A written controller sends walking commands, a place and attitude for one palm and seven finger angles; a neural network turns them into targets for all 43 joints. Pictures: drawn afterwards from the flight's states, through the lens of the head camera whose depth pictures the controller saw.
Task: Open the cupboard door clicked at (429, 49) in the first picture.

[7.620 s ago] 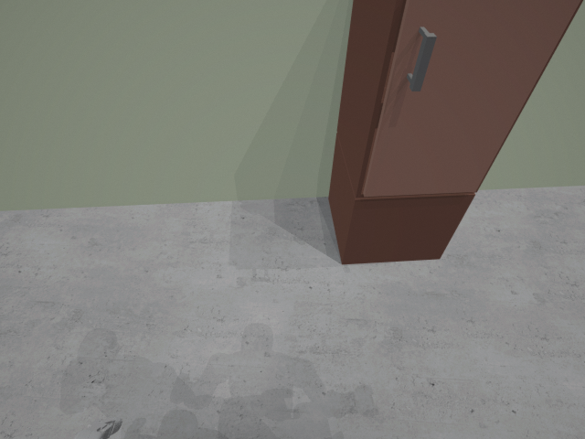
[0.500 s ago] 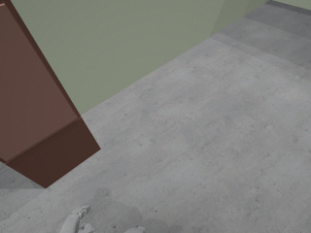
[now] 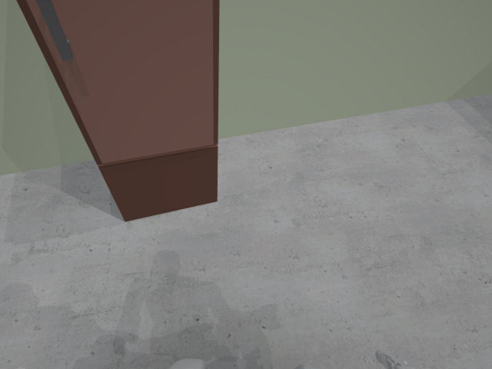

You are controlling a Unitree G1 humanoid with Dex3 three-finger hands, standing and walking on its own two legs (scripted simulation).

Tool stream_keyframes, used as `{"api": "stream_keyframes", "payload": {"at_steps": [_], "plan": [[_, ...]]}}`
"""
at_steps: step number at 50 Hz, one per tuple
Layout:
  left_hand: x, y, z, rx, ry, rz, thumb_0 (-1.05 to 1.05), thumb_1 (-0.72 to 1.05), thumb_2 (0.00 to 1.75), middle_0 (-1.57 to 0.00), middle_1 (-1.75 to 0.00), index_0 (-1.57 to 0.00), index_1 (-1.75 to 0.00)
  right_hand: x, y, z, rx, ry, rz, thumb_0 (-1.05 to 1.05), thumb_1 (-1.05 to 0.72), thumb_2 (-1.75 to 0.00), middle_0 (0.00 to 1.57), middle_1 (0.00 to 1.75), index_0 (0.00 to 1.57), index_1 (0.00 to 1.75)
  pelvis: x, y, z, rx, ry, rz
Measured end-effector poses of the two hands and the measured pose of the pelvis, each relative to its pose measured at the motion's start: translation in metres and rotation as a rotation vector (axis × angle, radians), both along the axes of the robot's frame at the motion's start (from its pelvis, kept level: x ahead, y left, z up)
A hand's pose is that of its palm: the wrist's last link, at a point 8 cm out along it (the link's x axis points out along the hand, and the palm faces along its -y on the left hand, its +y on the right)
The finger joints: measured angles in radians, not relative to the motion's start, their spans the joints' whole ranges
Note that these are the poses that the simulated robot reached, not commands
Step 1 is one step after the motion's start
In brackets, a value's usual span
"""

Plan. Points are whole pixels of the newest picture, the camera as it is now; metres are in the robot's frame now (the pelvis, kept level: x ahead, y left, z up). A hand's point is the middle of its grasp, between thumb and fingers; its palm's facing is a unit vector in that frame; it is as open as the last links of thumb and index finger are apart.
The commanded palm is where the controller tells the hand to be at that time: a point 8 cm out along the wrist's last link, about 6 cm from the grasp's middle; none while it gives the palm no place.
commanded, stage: turn to face it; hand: left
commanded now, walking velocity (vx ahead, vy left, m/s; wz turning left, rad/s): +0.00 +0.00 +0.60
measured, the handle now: (56, 25) +0.70 +0.47 +0.14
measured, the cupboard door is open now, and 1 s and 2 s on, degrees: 0 0 0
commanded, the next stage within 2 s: take the last steps up to it in 0.66 s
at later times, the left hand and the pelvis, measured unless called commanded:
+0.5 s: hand out of the picture +0.07 +0.21 -0.13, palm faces +0.25 -0.93 -0.28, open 7.4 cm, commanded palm none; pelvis -0.01 -0.02 +0.01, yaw +15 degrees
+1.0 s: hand out of the picture -0.13 +0.15 -0.17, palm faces +0.51 -0.83 -0.20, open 7.4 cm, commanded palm none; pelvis -0.02 +0.00 +0.01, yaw +26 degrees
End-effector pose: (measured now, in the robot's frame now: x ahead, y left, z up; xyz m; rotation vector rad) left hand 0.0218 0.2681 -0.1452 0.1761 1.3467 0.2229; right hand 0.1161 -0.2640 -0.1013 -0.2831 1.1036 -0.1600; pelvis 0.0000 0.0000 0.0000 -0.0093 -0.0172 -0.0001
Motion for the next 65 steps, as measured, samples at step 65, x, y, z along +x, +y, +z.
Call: {"api": "stream_keyframes", "payload": {"at_steps": [65], "plan": [[-0.077,-0.015,0.016,-0.083,-0.002,0.420,0.01,0.91,0.90,-0.19,-0.30,-0.20,-0.30,-0.007,0.077,-0.015,0.020,0.282,0.290,-0.01,-0.93,-0.90,0.20,0.30,0.20,0.30,0.040,0.034,0.018,0.015,-0.011,0.425]]}}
